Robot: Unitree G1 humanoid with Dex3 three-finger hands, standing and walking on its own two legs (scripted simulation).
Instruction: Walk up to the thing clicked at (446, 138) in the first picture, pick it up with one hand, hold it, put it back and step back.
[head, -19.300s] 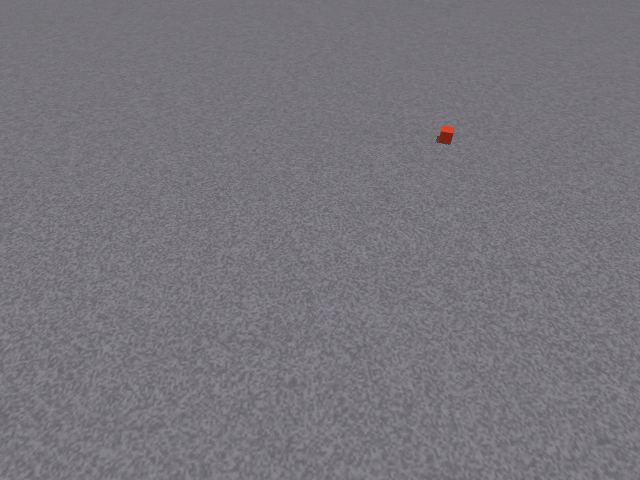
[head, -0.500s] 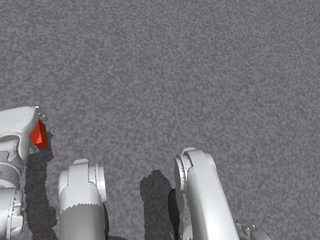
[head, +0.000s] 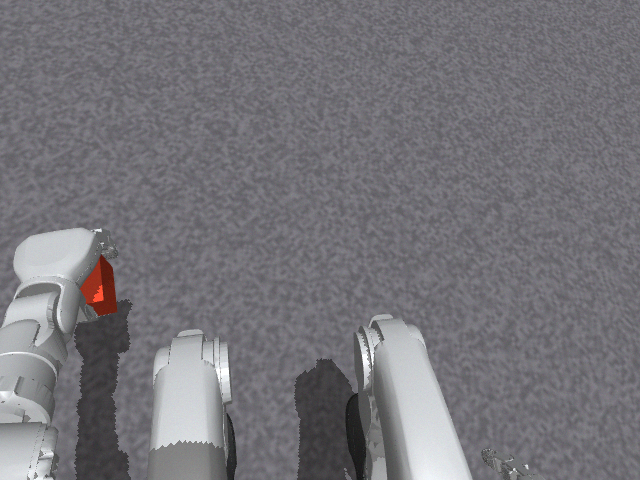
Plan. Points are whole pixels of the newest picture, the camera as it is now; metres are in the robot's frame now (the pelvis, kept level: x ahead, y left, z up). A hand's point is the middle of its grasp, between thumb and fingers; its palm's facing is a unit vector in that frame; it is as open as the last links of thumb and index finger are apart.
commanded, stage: lift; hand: left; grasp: from above
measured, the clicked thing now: (80, 287) +0.40 +0.31 -0.17
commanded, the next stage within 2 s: hold in 1.28 s
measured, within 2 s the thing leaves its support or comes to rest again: neither
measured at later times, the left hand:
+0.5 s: hand (0, 283) +0.34 +0.28 +0.05, palm faces -0.41 -0.14 -0.90, open 9.9 cm
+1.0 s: hand out of the picture +0.34 +0.25 +0.20, palm faces -0.45 -0.15 -0.88, open 9.9 cm
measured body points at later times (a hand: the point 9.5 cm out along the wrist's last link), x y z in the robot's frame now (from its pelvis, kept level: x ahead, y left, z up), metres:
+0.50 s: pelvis +0.01 +0.00 +0.15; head +0.15 +0.03 +0.57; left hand +0.36 +0.28 +0.10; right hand +0.17 -0.25 +0.02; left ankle +0.09 +0.13 -0.36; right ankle +0.10 -0.14 -0.36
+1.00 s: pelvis +0.06 +0.00 +0.30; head +0.12 +0.01 +0.74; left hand +0.36 +0.26 +0.25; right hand +0.16 -0.27 +0.18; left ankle +0.09 +0.13 -0.36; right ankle +0.10 -0.14 -0.36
